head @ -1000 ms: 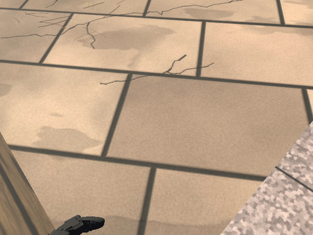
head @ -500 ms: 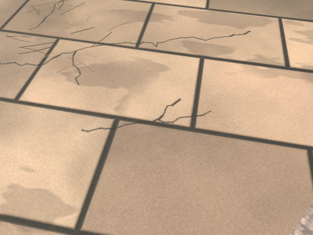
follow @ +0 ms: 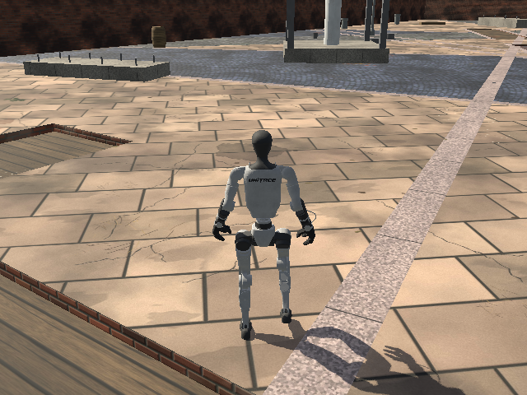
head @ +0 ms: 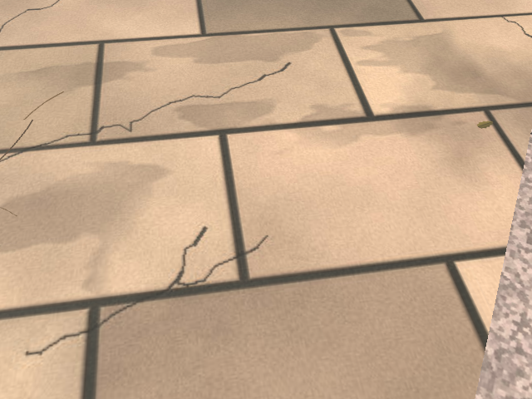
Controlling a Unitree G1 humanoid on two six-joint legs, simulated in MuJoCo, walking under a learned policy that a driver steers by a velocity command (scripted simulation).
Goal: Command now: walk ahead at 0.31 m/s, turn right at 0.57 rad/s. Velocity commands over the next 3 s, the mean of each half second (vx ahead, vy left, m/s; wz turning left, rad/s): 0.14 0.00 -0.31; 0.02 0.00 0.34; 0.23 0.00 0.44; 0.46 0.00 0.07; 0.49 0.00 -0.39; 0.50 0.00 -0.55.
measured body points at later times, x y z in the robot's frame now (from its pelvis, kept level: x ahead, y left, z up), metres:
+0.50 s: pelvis +0.13 -0.04 -0.01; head +0.16 -0.05 +0.44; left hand +0.34 +0.18 -0.11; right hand +0.23 -0.33 -0.13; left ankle +0.17 +0.11 -0.72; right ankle +0.20 -0.15 -0.74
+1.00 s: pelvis +0.15 -0.02 -0.01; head +0.18 -0.01 +0.44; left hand +0.26 +0.27 -0.12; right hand +0.34 -0.28 -0.10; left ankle +0.14 +0.09 -0.70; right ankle +0.20 -0.15 -0.74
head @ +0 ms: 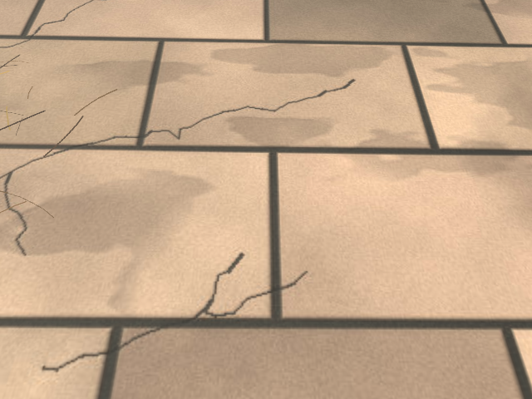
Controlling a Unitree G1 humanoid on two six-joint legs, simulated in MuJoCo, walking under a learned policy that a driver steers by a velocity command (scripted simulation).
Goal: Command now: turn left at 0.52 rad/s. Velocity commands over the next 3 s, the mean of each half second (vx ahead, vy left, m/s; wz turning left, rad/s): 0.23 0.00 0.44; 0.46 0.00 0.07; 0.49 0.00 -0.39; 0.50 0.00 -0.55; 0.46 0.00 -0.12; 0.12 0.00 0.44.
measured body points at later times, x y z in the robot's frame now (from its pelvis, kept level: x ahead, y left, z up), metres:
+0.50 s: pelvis +0.09 +0.04 +0.02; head +0.09 +0.06 +0.46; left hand +0.22 +0.34 -0.08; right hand +0.21 -0.23 -0.08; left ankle +0.00 +0.12 -0.73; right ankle +0.23 -0.09 -0.70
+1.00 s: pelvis +0.34 +0.06 +0.01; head +0.38 +0.06 +0.45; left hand +0.26 +0.32 -0.12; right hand +0.62 -0.11 -0.07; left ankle +0.49 +0.24 -0.69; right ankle +0.24 -0.08 -0.73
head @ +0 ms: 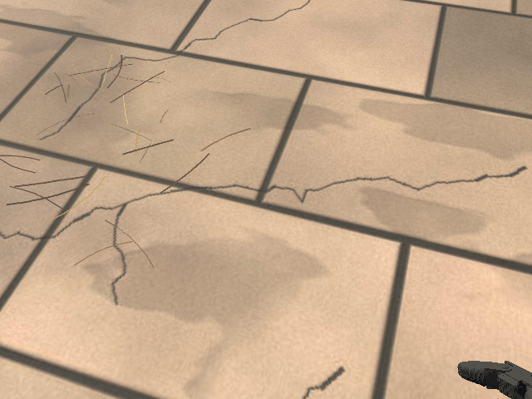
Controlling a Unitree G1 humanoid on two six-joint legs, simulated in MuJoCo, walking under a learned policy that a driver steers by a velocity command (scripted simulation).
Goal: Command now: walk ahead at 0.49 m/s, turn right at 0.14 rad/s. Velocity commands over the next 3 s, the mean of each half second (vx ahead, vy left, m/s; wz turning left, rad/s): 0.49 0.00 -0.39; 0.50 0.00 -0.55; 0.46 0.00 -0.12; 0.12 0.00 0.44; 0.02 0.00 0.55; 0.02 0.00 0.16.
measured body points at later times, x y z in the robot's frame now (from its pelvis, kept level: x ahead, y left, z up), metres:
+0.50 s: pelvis +0.28 +0.00 +0.00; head +0.30 -0.01 +0.45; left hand +0.53 +0.20 -0.09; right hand +0.25 -0.29 -0.12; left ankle +0.21 +0.13 -0.74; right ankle +0.41 -0.18 -0.69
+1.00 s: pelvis +0.54 -0.13 +0.00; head +0.56 -0.16 +0.45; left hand +0.73 +0.10 -0.10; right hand +0.62 -0.45 -0.08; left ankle +0.78 -0.08 -0.70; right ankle +0.43 -0.17 -0.74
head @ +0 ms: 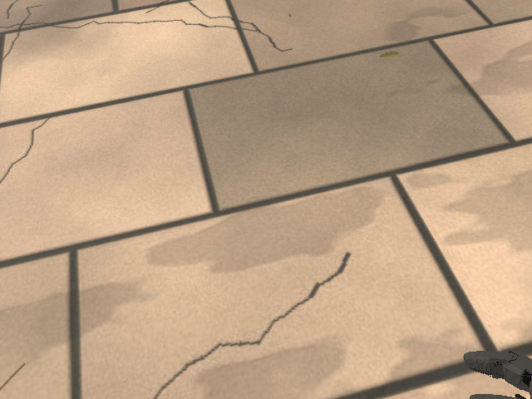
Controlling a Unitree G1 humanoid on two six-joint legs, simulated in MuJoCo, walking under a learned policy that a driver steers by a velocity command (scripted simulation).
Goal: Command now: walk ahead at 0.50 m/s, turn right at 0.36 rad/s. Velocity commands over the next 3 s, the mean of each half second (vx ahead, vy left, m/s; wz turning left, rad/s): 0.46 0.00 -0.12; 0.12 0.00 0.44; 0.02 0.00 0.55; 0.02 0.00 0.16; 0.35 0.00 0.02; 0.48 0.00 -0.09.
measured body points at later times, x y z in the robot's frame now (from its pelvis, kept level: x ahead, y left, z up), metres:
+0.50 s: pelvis +0.28 +0.03 +0.00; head +0.31 +0.03 +0.45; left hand +0.52 +0.24 -0.08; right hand +0.26 -0.25 -0.13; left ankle +0.20 +0.14 -0.74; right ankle +0.44 -0.13 -0.71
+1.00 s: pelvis +0.37 +0.02 -0.02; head +0.39 +0.05 +0.43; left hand +0.45 +0.33 -0.13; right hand +0.58 -0.23 -0.10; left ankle +0.36 +0.12 -0.75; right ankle +0.46 -0.11 -0.74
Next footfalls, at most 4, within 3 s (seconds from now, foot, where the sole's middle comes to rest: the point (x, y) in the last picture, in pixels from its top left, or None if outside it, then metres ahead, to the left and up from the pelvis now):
0.10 left None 0.24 0.14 -0.78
0.56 right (357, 388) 0.50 -0.11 -0.78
1.00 left None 0.40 0.14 -0.78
1.44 right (340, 386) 0.50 -0.07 -0.78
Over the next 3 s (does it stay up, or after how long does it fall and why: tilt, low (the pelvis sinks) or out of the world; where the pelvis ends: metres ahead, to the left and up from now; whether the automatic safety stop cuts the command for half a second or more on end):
stays up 0.75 0.28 0.00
